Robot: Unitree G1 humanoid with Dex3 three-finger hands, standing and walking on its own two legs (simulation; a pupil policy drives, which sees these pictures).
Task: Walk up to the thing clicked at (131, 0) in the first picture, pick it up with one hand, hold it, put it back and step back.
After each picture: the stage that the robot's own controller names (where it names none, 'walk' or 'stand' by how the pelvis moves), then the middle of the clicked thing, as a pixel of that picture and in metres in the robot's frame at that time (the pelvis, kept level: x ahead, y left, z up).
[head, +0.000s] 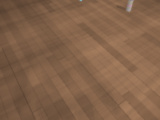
stand; (130, 2) +2.27 -0.75 -0.66
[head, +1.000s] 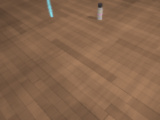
walk; (100, 11) +2.24 -0.18 -0.63
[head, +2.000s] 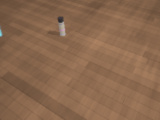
walk; (61, 26) +1.64 +0.30 -0.65
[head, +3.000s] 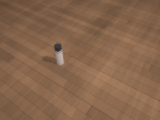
walk; (59, 54) +1.14 +0.28 -0.65
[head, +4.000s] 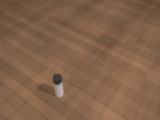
walk; (58, 86) +0.74 +0.19 -0.63
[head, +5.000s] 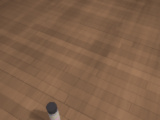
walk; (53, 113) +0.49 +0.20 -0.62
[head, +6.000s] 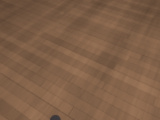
stand; out of the picture +0.43 +0.18 -0.64
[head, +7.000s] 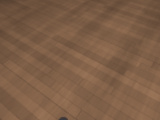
stand; out of the picture +0.44 +0.14 -0.66
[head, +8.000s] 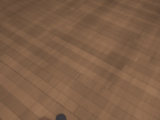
stand; out of the picture +0.42 +0.14 -0.66
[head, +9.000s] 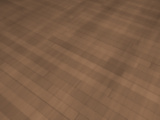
stand; out of the picture +0.40 +0.15 -0.66
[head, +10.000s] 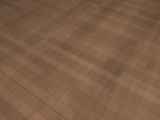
stand; out of the picture +0.41 +0.16 -0.66
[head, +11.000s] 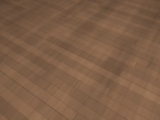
stand; out of the picture +0.40 +0.16 -0.66
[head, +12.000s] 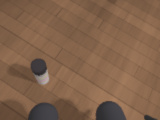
go down; (41, 73) +0.47 +0.17 -0.39
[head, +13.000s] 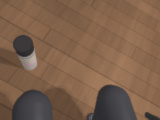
go down; (27, 55) +0.49 +0.19 -0.27
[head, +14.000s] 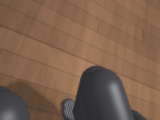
close in; out of the picture +0.48 +0.24 -0.17
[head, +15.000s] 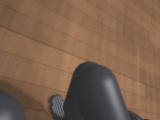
close; out of the picture +0.48 +0.26 -0.16
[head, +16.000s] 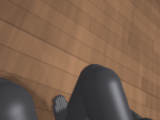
lift; out of the picture +0.41 +0.22 -0.17
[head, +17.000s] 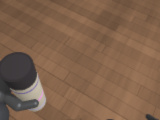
lift; (28, 88) +0.32 +0.16 +0.04
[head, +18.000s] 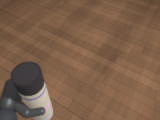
hold; (36, 97) +0.30 +0.15 +0.05
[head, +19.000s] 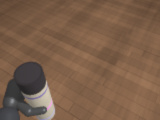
hold; (38, 96) +0.30 +0.14 +0.04
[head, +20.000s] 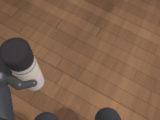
crouch; (27, 69) +0.39 +0.16 -0.02
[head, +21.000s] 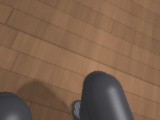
lower; out of the picture +0.49 +0.22 -0.08
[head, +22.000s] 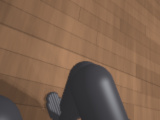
lower; out of the picture +0.47 +0.26 -0.17
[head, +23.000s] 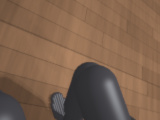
lower; out of the picture +0.46 +0.26 -0.16
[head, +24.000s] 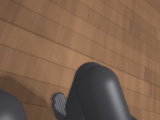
lower; out of the picture +0.45 +0.25 -0.16
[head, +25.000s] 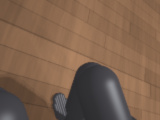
lower; out of the picture +0.44 +0.25 -0.16
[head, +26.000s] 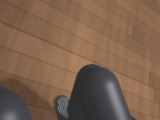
open; out of the picture +0.46 +0.22 -0.18
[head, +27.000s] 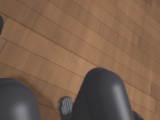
stand; out of the picture +0.45 +0.22 -0.19
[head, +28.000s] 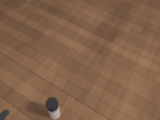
stand; (53, 109) +0.41 +0.14 -0.52
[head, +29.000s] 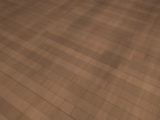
stand; out of the picture +0.39 +0.14 -0.60
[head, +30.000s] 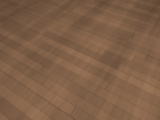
stand; out of the picture +0.39 +0.14 -0.60
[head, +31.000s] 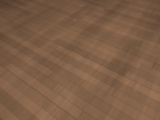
stand; out of the picture +0.41 +0.12 -0.65
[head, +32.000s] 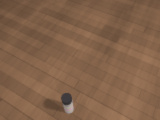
walk; (67, 103) +0.47 +0.11 -0.63
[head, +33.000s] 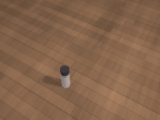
walk; (65, 77) +0.72 +0.10 -0.63
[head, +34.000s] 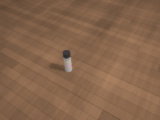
stand; (67, 61) +1.04 +0.20 -0.64
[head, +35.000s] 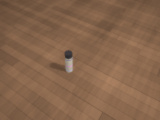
stand; (68, 61) +1.03 +0.13 -0.65
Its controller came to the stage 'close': yes
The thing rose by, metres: 0.70
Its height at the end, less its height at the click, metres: +0.00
